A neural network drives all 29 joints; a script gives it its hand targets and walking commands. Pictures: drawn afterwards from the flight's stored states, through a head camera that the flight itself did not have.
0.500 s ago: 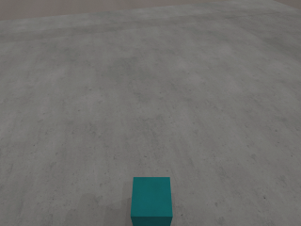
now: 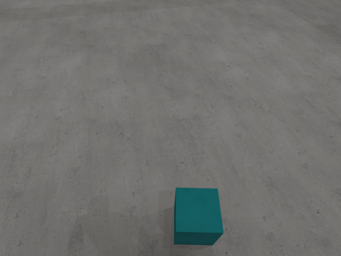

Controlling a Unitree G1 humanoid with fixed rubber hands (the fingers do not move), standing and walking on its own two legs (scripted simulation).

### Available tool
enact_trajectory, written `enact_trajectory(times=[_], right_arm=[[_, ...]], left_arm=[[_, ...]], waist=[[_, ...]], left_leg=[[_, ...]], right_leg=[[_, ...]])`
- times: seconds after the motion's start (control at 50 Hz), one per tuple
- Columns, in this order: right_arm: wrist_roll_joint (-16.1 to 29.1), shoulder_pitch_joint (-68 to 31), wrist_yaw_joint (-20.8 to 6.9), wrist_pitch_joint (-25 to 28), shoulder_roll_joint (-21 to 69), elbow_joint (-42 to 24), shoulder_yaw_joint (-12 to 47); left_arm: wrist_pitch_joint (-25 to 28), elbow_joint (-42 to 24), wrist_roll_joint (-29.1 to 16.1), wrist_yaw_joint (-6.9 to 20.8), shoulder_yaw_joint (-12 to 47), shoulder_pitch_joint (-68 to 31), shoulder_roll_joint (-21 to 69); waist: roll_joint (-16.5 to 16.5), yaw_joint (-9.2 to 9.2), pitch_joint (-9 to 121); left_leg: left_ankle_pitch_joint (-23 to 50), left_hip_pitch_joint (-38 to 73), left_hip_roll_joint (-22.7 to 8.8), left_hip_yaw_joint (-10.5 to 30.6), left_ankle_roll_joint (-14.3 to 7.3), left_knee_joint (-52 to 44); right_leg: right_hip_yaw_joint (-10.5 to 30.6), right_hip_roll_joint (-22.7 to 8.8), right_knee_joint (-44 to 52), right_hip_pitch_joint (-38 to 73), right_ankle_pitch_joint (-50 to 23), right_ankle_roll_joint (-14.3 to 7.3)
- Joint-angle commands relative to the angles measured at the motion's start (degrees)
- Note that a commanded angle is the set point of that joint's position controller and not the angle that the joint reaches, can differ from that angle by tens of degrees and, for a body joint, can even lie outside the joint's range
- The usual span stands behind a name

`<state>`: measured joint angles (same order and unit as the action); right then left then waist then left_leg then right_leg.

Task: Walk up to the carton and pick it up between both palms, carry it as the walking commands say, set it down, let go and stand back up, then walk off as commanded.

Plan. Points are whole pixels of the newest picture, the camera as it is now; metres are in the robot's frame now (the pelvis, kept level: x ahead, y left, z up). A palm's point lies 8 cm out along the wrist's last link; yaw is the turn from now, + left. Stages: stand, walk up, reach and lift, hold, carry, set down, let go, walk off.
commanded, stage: walk off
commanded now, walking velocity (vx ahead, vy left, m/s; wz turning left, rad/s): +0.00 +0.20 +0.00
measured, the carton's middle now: (194, 217) +0.40 -0.11 -0.64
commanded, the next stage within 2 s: stand in 0.90 s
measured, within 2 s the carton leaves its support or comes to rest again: neither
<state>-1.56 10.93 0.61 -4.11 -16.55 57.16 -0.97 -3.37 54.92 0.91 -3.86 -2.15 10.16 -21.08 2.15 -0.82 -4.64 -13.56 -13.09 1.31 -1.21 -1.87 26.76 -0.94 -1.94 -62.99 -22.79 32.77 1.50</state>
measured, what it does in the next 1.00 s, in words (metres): steps to the left: right foot, then left foot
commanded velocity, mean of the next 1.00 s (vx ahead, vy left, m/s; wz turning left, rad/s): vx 0.00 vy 0.18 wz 0.00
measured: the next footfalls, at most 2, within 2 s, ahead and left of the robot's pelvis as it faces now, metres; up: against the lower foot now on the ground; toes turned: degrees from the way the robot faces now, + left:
right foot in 0.16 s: +0.03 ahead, -0.06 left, +0.00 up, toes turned -6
left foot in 0.58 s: +0.04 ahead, +0.29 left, +0.00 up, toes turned +7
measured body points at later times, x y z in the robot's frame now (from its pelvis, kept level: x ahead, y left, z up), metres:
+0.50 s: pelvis +0.00 +0.10 +0.01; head +0.03 +0.08 +0.45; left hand +0.01 +0.40 -0.12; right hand +0.08 -0.17 -0.15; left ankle -0.01 +0.28 -0.69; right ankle -0.01 -0.05 -0.74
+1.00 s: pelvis +0.00 +0.22 -0.01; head +0.01 +0.19 +0.44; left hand +0.06 +0.48 -0.13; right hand +0.04 -0.02 -0.17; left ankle +0.00 +0.29 -0.73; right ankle -0.01 +0.14 -0.74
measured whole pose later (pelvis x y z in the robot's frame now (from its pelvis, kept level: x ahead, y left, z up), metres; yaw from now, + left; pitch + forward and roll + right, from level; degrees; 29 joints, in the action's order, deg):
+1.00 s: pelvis +0.00 +0.22 -0.01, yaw +2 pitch +0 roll +2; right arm -1.1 15.1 1.5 -3.7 -13.2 55.9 -0.6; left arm -1.9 53.9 1.6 -3.8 -0.9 12.0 -11.7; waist -2.1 -0.2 -1.7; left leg -21.4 -16.1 3.5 -6.4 -2.4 35.2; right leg -7.4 -1.8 -31.8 -13.1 17.3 -3.0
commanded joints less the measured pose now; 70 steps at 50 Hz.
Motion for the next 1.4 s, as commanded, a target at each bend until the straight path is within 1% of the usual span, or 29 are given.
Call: enact_trajectory(times=[0.0, 0.1, 0.14, 0.16, 0.18, 0.2, 0.24, 0.38, 0.46, 0.52, 0.56, 0.58, 0.6, 0.66, 0.82, 0.9, 0.92, 0.94, 0.96, 0.98, 1.02, 1.1, 1.16, 1.22, 1.28, 1.3, 1.32, 1.34, 1.38], right_arm=[[-0.6, 2.4, 0.4, 0.2, -8.9, -1.7, -1.4], [-0.2, 2.6, 0.2, -0.4, -7.5, -1.0, -1.0], [0.7, 2.5, 0.3, -0.7, -7.6, -0.9, -1.1], [0.8, 4.5, 0.2, -0.3, -4.5, -1.6, -0.8], [-0.5, 1.1, 0.6, -0.6, -7.0, -3.3, -1.7], [-1.1, 0.3, 0.4, -0.8, -9.1, -3.0, -2.5], [-0.4, 5.2, -0.2, -0.5, -7.2, -1.0, -2.9], [0.4, 1.9, -1.8, -0.9, -2.8, -3.5, -2.4], [0.3, -1.2, -2.5, -1.1, -2.3, -6.1, -1.6], [0.2, 3.7, -2.4, -0.9, -3.7, -5.1, -2.3], [-1.0, 11.3, -2.1, 0.0, -6.3, -2.0, -3.4], [-1.3, 12.8, -2.3, 0.9, -11.1, -2.9, -3.9], [-0.3, 10.1, -2.1, 1.2, -16.9, -4.4, -4.7], [-0.9, 1.6, -0.6, 0.7, -8.6, -6.4, -2.4], [-0.8, 5.0, 0.9, 1.0, -4.6, -4.9, -1.0], [-0.2, 4.3, 0.8, 0.5, -4.6, -4.1, -0.8], [0.6, 4.7, 1.0, 0.7, -4.5, -3.6, -0.7], [1.3, 6.4, 1.2, 1.3, -2.1, -3.6, -0.3], [1.4, 6.7, 1.5, 1.3, -1.5, -4.7, -0.7], [0.0, 3.7, 1.3, 0.7, -6.0, -4.2, -2.0], [0.6, 5.2, 0.8, 0.7, -2.3, -2.5, -2.0], [0.3, 7.2, 0.5, 0.9, 1.4, -0.1, -1.6], [0.2, 3.9, 0.7, 0.5, 0.3, -1.6, -2.1], [0.4, 5.4, 0.6, 0.7, -0.5, -1.9, -2.7], [-0.4, 9.5, -0.1, 1.6, -1.4, -1.2, -3.0], [-1.1, 12.2, -0.3, 2.2, -4.6, -1.0, -3.7], [-0.1, 11.9, -0.1, 2.2, -10.2, -0.8, -4.8], [-0.3, 12.6, 0.1, 2.2, -6.0, -0.9, -3.6], [-1.1, 7.8, 1.0, 1.8, -4.9, -2.7, -2.8]], left_arm=[[0.2, -1.9, -0.4, -0.2, -0.5, 1.9, -3.1], [0.7, -0.9, -0.8, -1.2, 0.3, 4.2, -1.1], [1.6, 0.3, 0.0, -1.3, 0.2, 8.5, -1.4], [1.9, 0.1, 1.1, -1.3, -0.9, 10.9, -6.1], [0.9, 0.1, 1.2, -1.4, -2.3, 9.5, -12.4], [1.0, 0.5, 1.3, -1.1, -1.7, 9.7, -9.0], [1.5, -1.3, 0.6, -0.4, -1.0, 2.1, -5.4], [2.7, -0.6, 1.5, 0.1, -2.3, 6.2, -5.2], [2.0, -0.1, 1.9, 0.6, -3.8, 7.2, -7.7], [1.5, -0.9, 1.7, 0.7, -4.7, 5.2, -9.7], [1.5, -1.0, 1.6, 0.9, -3.9, 6.9, -6.8], [1.1, -2.0, 2.6, 1.2, -2.6, 9.5, -0.8], [-0.3, -4.3, 1.2, 0.0, -1.4, 4.6, 2.4], [-0.3, -3.5, -0.4, 0.2, -2.8, 4.1, -3.1], [0.1, -3.0, -0.2, -0.4, -0.8, 3.5, 2.3], [1.0, -1.5, -0.5, -0.8, 0.0, 7.0, 3.9], [1.6, -1.2, 0.0, -0.6, 0.2, 8.9, 3.8], [2.3, -1.5, 1.2, -0.4, -0.3, 10.3, 0.7], [1.8, -2.4, 1.1, 0.0, -2.0, 7.5, -6.1], [1.9, -1.6, 1.6, 0.1, -1.7, 8.1, -4.0], [2.8, -3.0, 1.0, 0.7, -0.2, 2.2, 1.1], [4.1, -2.2, 0.8, 0.8, 0.7, 1.1, 3.0], [3.6, 0.0, 1.3, 1.0, -1.2, 6.6, -2.2], [2.6, 0.6, 1.3, 0.7, -2.5, 7.2, -4.3], [1.4, 0.6, 1.1, 0.5, -3.1, 6.0, -3.4], [1.4, -0.1, 1.3, 0.7, -2.9, 5.9, -1.4], [1.2, -2.8, 0.5, 0.4, -1.3, 2.5, 4.6], [0.2, -3.1, 0.0, -0.3, -1.3, -0.2, 4.1], [-0.3, -2.0, -0.3, -0.1, -1.7, 1.4, 3.2]], waist=[[-10.8, 0.88, 5.3], [-9.7, -0.01, 5.5], [-4.9, -2.96, 5.3], [10.0, -3.45, 6.4], [16.1, -4.57, -0.6], [5.7, -3.61, -1.3], [3.5, 1.31, -2.2], [9.5, -1.60, 1.9], [13.8, -3.26, 1.4], [13.1, -0.94, 2.6], [2.9, 1.98, 6.4], [-16.0, 1.93, 8.1], [-27.2, 4.52, 7.6], [-14.0, 0.07, 3.3], [-12.4, 1.86, 4.6], [-7.0, -0.51, 5.4], [-4.1, -2.14, 5.6], [4.8, -2.71, 6.3], [16.6, -1.92, 0.6], [11.0, -3.03, -0.3], [4.3, 0.36, 0.2], [6.2, 0.69, 2.5], [7.7, -2.59, 3.3], [9.0, -2.34, 4.1], [6.6, 0.33, 4.1], [-0.5, 1.39, 6.3], [-19.9, 2.47, 5.7], [-18.8, 4.47, 5.6], [-11.6, 2.15, 4.1]], left_leg=[[25.2, 5.9, -12.0, 10.8, -9.6, -7.1], [19.6, 3.5, -12.1, 13.4, -9.2, -6.9], [9.4, -4.6, -9.4, 11.2, -5.1, -3.2], [-5.9, -14.9, -3.7, 5.8, -0.6, 10.4], [-21.2, -19.3, 2.5, 2.6, 1.8, 25.1], [-18.5, -17.3, 1.8, 9.4, 2.6, 34.7], [-10.5, -16.8, 0.0, 9.6, 4.6, 39.3], [-6.2, -16.2, -1.8, 3.6, 9.5, 30.6], [-9.1, -8.6, -4.1, -2.4, 8.5, 15.7], [-4.8, -2.0, -4.3, -3.6, 6.2, 3.6], [3.3, 12.9, -4.2, -3.2, 4.9, -7.8], [14.3, 17.0, -17.8, 10.7, 3.1, -10.4], [19.3, 4.8, -22.2, 15.6, -5.4, -11.2], [12.7, 0.8, -15.1, 6.9, -5.3, -10.3], [18.3, 4.4, -13.9, 8.5, -10.0, -7.4], [18.0, 1.4, -14.0, 10.2, -9.2, -5.8], [13.2, -3.3, -13.6, 9.7, -6.3, -5.3], [3.5, -10.2, -9.9, 6.8, -1.8, 0.8], [-13.3, -14.9, -1.4, -2.4, 1.5, 10.3], [-16.7, -11.1, -2.4, 2.0, 2.0, 22.5], [-11.8, -9.8, -2.6, 5.6, 3.3, 27.8], [-7.4, -5.8, -2.7, 0.7, 6.9, 14.8], [-9.0, -6.1, -1.6, -2.7, 7.5, 9.7], [-7.6, -5.8, -2.5, -3.2, 6.6, 7.4], [2.7, 4.9, -3.4, -3.4, 4.3, -6.1], [11.5, 12.6, -8.7, 1.7, 3.1, -7.9], [22.8, 9.9, -18.0, 10.8, -3.2, -9.3], [22.6, 5.9, -19.5, 12.5, -9.0, -10.5], [22.7, 3.2, -16.6, 7.7, -9.9, -9.3]], right_leg=[[-1.9, -0.9, 6.2, -0.7, 0.2, -0.3], [-3.5, -0.7, 25.8, 8.1, -7.5, -2.8], [-1.4, -3.9, 41.7, 19.6, -20.2, -3.3], [17.7, -19.8, 51.2, 27.2, -14.1, -5.6], [28.8, -32.0, 52.8, 14.1, -26.9, -14.6], [24.4, -29.6, 51.4, 11.0, -31.2, -16.0], [12.9, -21.7, 49.3, 9.8, -31.3, -11.9], [1.3, -15.4, 44.0, 17.1, -42.9, -8.6], [1.5, -16.2, 44.0, 13.8, -39.3, -8.5], [3.2, -17.7, 40.9, 12.0, -41.3, -7.0], [-0.6, -13.7, 29.7, 5.3, -31.6, -3.5], [-6.1, -6.2, 14.0, -4.1, 1.7, -1.2], [-1.7, 0.6, 2.6, -6.5, 10.3, -1.4], [3.8, 0.1, -6.3, -7.6, -0.1, -3.2], [-4.5, -1.0, 13.3, -0.7, -2.4, -2.5], [-5.1, -0.5, 31.1, 9.5, -11.7, -3.8], [-3.4, -2.8, 41.4, 17.2, -21.1, -3.7], [8.9, -12.8, 49.4, 24.3, -18.7, -4.3], [22.7, -27.6, 53.0, 15.6, -28.0, -12.5], [21.1, -27.4, 51.3, 10.6, -33.2, -16.5], [11.0, -20.1, 51.0, 8.9, -29.6, -13.4], [-0.2, -11.7, 46.4, 14.8, -39.2, -7.8], [2.0, -13.9, 42.2, 17.7, -46.8, -8.9], [5.1, -17.0, 40.8, 17.5, -48.3, -9.6], [3.4, -14.9, 36.7, 9.7, -37.8, -5.6], [-0.3, -11.4, 29.9, 3.6, -29.1, -3.0], [-7.7, -2.4, 21.4, -3.2, -7.2, 0.3], [-4.2, -1.7, 8.0, -3.2, 6.6, -0.5], [0.5, -0.8, -2.7, -6.0, 3.6, -2.4]])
